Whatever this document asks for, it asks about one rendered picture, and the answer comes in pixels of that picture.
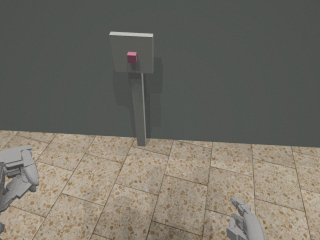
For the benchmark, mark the robot right hand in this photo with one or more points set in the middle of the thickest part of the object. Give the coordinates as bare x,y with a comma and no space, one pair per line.
248,228

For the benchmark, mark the robot left hand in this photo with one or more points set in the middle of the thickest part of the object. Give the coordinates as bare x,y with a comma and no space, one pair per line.
17,163

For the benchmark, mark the panel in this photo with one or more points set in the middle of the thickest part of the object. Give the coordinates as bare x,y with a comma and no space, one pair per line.
143,45

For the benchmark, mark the button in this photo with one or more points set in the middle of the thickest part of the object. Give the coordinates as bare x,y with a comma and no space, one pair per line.
132,57

